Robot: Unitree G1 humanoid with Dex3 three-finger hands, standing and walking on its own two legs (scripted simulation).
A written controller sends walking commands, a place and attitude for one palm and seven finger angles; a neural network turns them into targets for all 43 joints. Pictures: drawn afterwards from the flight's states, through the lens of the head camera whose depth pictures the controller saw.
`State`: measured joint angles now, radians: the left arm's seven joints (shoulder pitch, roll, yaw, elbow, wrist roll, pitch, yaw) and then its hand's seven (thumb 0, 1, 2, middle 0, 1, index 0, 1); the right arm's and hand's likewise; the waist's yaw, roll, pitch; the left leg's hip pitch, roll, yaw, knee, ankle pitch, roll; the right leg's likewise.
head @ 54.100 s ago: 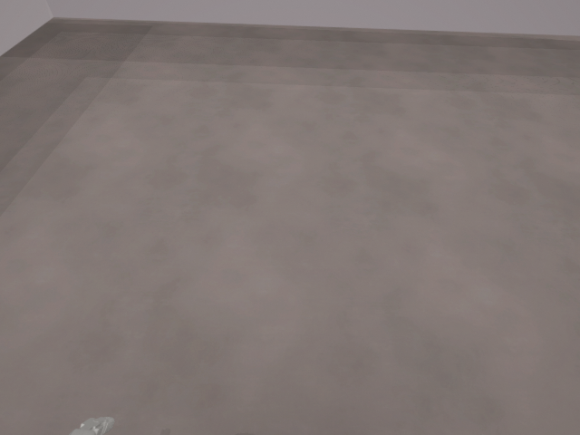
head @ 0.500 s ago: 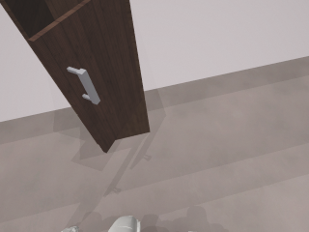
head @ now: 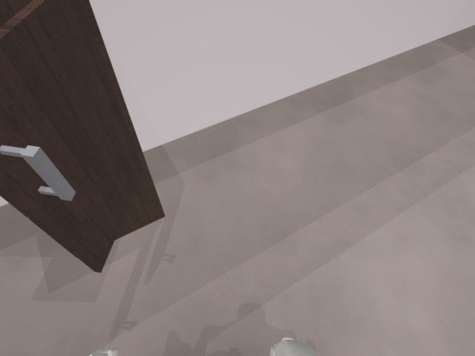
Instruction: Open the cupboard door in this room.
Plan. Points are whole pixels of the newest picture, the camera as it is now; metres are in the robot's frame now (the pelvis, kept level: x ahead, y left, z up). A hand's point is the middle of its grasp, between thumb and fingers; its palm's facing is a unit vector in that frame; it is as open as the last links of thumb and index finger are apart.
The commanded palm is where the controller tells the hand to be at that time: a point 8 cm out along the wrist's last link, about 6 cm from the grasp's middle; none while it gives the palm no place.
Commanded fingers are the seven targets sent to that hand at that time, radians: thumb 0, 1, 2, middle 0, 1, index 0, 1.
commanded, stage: walk to a spot facing it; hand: left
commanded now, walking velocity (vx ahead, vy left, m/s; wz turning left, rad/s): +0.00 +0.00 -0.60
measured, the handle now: (40, 174) +0.36 +0.37 +0.06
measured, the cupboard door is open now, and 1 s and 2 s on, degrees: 51 51 51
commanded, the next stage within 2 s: turn to face it in 1.86 s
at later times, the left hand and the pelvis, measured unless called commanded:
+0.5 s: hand (165, 333) +0.17 +0.15 -0.18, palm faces -0.24 -0.95 -0.18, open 7.4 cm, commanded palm none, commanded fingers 0.00 0.90 0.90 -0.20 -0.30 -0.20 -0.30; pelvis +0.04 -0.01 -0.01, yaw -17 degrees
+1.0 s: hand (267, 246) +0.36 -0.04 -0.17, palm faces -0.57 -0.79 -0.22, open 7.3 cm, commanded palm none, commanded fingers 0.00 0.90 0.90 -0.20 -0.30 -0.20 -0.30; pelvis +0.16 -0.14 -0.01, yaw -35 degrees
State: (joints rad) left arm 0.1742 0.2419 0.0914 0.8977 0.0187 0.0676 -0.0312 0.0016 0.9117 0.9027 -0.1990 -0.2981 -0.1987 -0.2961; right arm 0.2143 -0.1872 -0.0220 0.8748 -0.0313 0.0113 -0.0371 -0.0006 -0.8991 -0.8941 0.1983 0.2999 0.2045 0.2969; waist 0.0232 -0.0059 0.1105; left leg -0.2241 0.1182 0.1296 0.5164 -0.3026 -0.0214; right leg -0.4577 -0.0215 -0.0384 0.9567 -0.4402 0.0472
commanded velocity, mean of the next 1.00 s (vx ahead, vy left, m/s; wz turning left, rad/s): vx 0.22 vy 0.00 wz -0.55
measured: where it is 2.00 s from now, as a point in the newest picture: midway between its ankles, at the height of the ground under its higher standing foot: (345, 271)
